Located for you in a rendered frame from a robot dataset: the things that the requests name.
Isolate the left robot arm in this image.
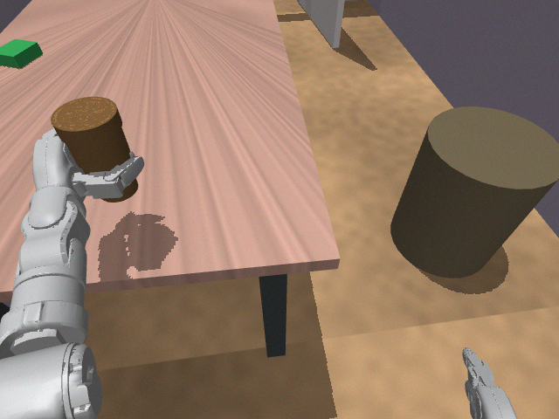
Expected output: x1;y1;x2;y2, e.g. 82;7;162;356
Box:
0;186;102;419

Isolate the right robot hand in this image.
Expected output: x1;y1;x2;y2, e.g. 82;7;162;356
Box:
463;347;518;419

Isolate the table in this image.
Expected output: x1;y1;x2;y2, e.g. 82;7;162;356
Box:
0;0;340;357

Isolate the left robot hand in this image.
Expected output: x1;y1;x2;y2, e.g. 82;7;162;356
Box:
32;128;144;202

